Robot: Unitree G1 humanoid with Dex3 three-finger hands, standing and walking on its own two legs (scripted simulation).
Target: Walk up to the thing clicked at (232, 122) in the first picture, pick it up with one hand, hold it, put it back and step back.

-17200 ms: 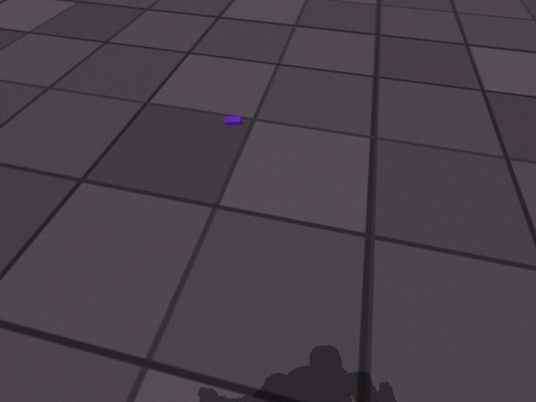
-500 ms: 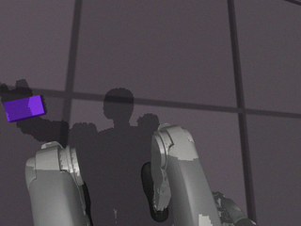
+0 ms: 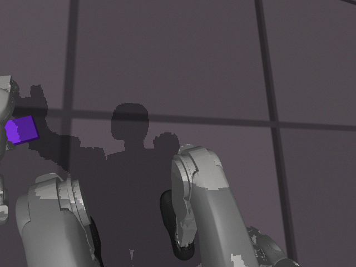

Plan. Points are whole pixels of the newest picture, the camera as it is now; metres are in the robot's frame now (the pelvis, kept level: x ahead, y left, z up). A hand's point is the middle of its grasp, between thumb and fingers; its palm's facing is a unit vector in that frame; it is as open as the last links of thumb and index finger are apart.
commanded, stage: approach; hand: left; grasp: from above
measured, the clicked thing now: (14, 132) +0.45 +0.30 -0.30
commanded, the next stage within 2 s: close in in 0.12 s
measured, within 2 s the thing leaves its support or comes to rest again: neither
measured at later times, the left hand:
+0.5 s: hand out of the picture +0.43 +0.32 -0.21, palm faces -0.52 -0.15 -0.84, open 14.3 cm
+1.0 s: hand (4, 125) +0.46 +0.30 -0.25, palm faces -0.39 -0.13 -0.91, open 14.3 cm
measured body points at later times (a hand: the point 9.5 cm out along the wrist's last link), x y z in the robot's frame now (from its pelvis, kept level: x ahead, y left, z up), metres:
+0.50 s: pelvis +0.00 +0.00 -0.01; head +0.25 +0.08 +0.36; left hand +0.45 +0.33 -0.16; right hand +0.05 -0.26 -0.10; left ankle +0.08 +0.13 -0.28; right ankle +0.10 -0.12 -0.28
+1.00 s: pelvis +0.00 +0.01 -0.02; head +0.28 +0.10 +0.33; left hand +0.47 +0.30 -0.19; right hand +0.05 -0.25 -0.09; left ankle +0.08 +0.13 -0.28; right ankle +0.10 -0.12 -0.28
